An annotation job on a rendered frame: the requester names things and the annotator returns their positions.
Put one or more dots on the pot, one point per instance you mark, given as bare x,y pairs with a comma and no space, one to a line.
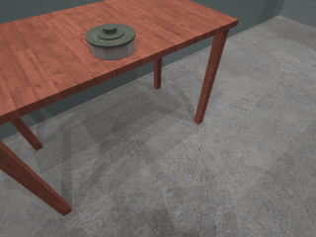
113,53

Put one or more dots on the table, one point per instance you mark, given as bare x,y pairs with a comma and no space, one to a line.
46,58

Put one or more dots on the lid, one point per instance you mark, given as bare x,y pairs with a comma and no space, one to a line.
98,38

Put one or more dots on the knob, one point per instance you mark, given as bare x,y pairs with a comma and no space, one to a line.
109,28

